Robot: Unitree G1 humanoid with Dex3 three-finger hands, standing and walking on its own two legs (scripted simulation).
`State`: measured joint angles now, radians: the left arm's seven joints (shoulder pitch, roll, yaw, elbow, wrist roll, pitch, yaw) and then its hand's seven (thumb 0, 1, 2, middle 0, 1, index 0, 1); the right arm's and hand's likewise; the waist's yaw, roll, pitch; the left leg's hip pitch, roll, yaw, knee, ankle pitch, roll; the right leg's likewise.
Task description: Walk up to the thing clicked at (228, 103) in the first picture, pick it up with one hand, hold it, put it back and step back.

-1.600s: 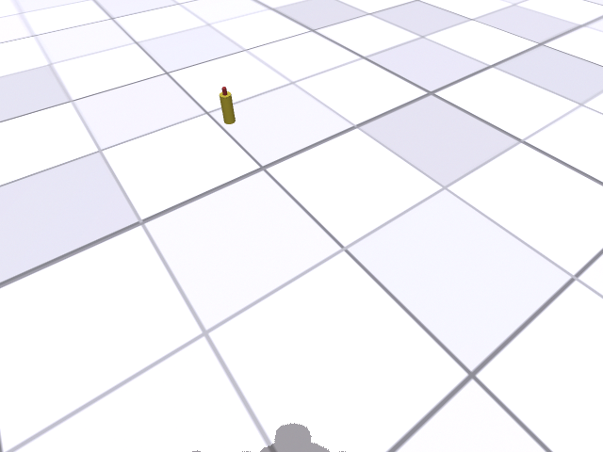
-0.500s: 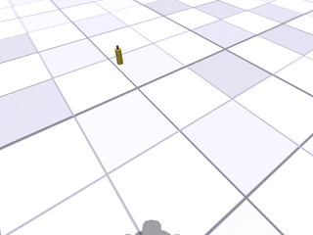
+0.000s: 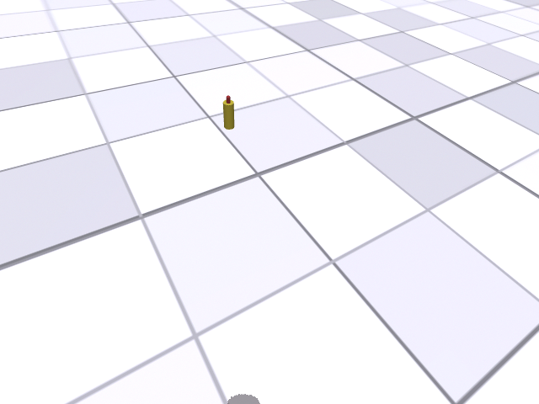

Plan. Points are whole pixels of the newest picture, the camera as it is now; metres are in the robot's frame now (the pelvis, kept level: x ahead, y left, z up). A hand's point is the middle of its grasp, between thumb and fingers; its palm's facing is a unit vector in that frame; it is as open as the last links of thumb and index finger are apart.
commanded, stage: walk up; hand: left
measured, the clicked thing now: (228, 111) +1.90 +0.22 -0.65
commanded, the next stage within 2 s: none
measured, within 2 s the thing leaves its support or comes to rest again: neither
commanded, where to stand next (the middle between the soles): +1.58 +0.00 m, yaw +3 degrees
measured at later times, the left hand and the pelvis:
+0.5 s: hand (157, 284) +0.37 +0.23 -0.12, palm faces +0.04 -0.93 -0.37, open 7.4 cm; pelvis +0.29 -0.05 +0.00, yaw +3 degrees
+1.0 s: hand (166, 191) +0.65 +0.27 -0.14, palm faces -0.05 -0.94 -0.33, open 7.4 cm; pelvis +0.58 -0.01 +0.01, yaw +2 degrees
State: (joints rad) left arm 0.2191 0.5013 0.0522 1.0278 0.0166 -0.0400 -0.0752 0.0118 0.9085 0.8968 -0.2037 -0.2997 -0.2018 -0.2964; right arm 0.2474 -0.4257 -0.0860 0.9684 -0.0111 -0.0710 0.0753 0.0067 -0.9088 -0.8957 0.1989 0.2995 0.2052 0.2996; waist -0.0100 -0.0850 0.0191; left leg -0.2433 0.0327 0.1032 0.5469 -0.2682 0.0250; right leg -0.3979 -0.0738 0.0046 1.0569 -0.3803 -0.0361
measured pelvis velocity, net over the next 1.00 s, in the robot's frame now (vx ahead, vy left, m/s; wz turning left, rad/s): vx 0.58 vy -0.01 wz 0.04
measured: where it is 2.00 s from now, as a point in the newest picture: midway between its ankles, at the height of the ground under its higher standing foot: (270, 216)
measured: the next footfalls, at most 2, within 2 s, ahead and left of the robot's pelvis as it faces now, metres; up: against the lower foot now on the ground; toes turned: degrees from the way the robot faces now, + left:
right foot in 0.30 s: +0.35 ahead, -0.17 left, +0.00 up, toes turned -5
left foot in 0.72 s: +0.60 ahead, +0.11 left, +0.00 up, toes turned +10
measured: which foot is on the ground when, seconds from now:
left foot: down 0.00-0.32, up 0.34-0.70, down 0.72-1.00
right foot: up 0.00-0.28, down 0.30-0.74, up 0.76-1.00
